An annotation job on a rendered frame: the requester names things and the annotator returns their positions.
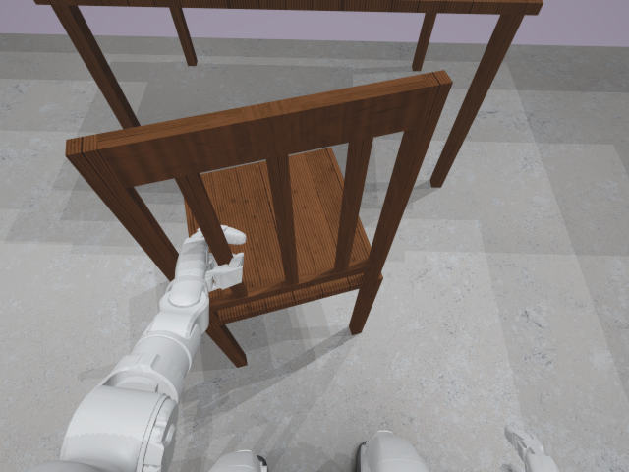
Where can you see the left robot forearm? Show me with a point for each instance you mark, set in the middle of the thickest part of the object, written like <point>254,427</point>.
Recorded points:
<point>166,351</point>

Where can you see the table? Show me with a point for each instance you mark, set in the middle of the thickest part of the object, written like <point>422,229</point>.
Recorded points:
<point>511,14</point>

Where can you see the robot right shin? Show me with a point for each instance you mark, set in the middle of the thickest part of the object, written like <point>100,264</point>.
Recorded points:
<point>382,433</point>

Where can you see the chair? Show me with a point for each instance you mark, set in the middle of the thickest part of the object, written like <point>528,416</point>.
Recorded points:
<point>304,238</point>

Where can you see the right robot hand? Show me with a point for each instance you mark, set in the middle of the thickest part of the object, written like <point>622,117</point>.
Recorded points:
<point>530,451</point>

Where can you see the left robot hand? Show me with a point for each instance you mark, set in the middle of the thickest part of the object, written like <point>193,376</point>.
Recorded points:
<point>195,259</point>

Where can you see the robot left upper arm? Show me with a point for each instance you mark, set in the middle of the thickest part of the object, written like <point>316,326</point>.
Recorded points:
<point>120,430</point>

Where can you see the right robot thigh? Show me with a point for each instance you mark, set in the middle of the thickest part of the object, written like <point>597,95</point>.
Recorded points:
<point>390,454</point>

